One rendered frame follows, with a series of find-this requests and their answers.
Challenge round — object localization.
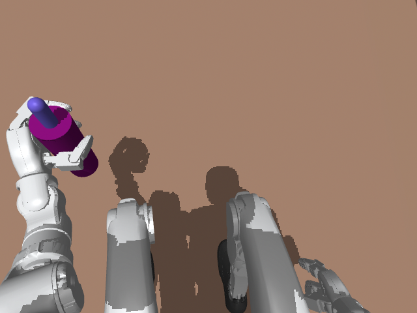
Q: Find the left robot hand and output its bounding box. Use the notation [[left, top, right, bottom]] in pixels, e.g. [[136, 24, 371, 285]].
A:
[[6, 97, 93, 178]]

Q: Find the right robot foot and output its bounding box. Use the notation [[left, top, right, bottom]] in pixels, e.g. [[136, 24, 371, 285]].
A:
[[217, 239, 247, 313]]

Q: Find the left robot arm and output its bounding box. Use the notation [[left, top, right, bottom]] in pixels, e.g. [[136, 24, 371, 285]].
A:
[[0, 172, 84, 313]]

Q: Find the right robot hand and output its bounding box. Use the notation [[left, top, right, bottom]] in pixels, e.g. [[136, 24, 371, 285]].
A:
[[298, 258, 351, 313]]

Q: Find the right robot arm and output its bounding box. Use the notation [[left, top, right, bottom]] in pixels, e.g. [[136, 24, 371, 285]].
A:
[[332, 297, 371, 313]]

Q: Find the bottle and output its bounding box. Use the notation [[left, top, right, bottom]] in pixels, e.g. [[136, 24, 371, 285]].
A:
[[27, 97, 98, 177]]

